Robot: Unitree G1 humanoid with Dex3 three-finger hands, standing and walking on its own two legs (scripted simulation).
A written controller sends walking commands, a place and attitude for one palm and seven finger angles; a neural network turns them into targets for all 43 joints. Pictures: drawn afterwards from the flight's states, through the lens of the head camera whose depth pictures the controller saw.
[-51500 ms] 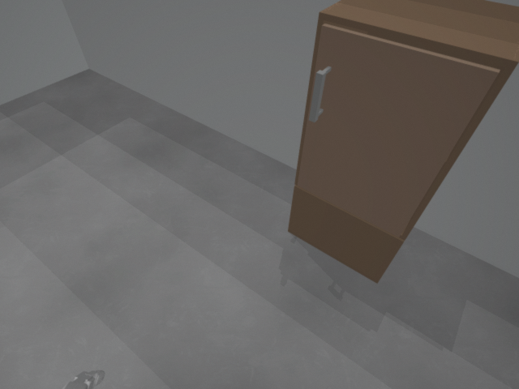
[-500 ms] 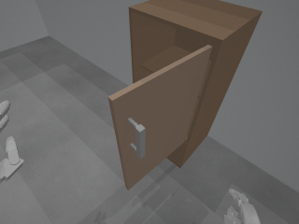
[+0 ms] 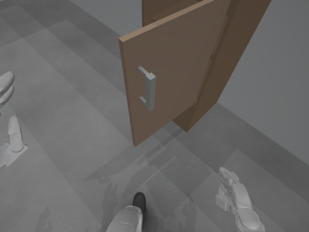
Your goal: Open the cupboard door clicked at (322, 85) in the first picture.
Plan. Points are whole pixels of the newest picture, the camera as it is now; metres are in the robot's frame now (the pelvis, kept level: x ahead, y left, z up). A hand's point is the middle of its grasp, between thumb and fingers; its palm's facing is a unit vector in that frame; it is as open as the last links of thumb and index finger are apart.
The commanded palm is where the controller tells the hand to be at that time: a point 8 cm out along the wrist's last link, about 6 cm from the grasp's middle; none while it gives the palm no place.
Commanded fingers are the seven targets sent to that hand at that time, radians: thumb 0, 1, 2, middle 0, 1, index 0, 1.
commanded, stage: stop stepping back and stand still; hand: left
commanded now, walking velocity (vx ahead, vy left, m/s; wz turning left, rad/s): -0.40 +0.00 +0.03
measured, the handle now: (146, 90) +0.49 +0.08 +0.03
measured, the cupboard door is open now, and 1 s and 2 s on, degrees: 84 84 84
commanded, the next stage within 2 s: let the arm hang, fingers relaxed in 1.04 s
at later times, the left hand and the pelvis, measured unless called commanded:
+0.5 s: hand out of the picture +0.12 +0.27 +0.19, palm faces +0.41 -0.77 -0.49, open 7.5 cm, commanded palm +0.05 +0.31 +0.20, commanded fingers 0.00 0.90 0.90 -0.20 -0.30 -0.20 -0.30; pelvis -0.08 +0.01 +0.01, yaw +1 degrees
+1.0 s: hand out of the picture +0.10 +0.29 +0.20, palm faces +0.46 -0.75 -0.47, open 7.5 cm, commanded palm +0.03 +0.33 +0.20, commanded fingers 0.00 0.90 0.90 -0.20 -0.30 -0.20 -0.30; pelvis -0.10 +0.02 +0.01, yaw +2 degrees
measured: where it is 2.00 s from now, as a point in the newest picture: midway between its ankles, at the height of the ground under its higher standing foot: outside the picture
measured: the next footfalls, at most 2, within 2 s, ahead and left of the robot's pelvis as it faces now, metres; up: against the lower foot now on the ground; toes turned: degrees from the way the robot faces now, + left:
left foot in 0.36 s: -0.05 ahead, +0.15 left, +0.00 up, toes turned +7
left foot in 0.86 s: -0.03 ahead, +0.15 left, +0.00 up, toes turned +6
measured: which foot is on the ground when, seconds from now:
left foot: down 0.00-0.08, up 0.10-0.34, down 0.36-0.62, up 0.64-0.84, down 0.86-1.00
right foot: down 0.00-1.00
